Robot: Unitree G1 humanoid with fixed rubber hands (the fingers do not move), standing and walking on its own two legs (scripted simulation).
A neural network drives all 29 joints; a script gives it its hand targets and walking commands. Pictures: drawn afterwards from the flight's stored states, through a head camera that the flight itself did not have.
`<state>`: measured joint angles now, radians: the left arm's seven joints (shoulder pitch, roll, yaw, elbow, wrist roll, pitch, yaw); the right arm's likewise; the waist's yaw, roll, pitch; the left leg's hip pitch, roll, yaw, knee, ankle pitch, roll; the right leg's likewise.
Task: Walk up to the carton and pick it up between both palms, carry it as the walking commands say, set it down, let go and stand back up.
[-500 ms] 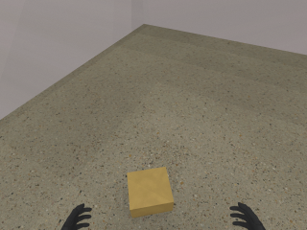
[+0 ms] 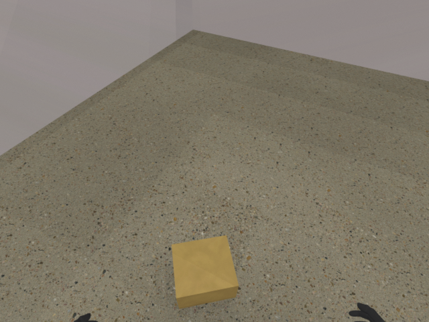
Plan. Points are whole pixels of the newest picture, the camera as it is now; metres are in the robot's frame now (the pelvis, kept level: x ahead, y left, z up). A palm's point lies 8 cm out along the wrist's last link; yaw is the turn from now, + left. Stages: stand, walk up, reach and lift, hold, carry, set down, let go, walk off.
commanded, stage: stand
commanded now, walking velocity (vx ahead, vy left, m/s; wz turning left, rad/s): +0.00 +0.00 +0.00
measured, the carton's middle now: (203, 270) +0.50 +0.04 -0.70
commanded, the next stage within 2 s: none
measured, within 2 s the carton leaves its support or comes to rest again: neither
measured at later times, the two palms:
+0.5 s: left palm out of the picture +0.08 +0.30 -0.10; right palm out of the picture +0.09 -0.30 -0.09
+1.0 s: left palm out of the picture +0.06 +0.31 -0.10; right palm out of the picture +0.07 -0.31 -0.09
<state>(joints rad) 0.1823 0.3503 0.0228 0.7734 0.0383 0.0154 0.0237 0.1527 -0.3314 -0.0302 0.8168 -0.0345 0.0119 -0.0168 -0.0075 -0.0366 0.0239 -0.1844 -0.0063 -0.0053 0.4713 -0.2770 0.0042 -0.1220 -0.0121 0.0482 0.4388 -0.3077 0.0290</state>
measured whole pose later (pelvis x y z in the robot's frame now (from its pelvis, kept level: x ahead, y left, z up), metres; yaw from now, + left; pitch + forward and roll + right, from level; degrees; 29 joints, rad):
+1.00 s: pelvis -0.02 +0.00 +0.01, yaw +0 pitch -2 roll +0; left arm 0.15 0.39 0.00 0.99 0.02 -0.01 0.01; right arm 0.12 -0.38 -0.01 1.02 -0.02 0.00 -0.01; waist 0.00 -0.02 0.03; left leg -0.14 -0.01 -0.01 0.37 -0.19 0.00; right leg -0.08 -0.01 0.04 0.34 -0.23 0.03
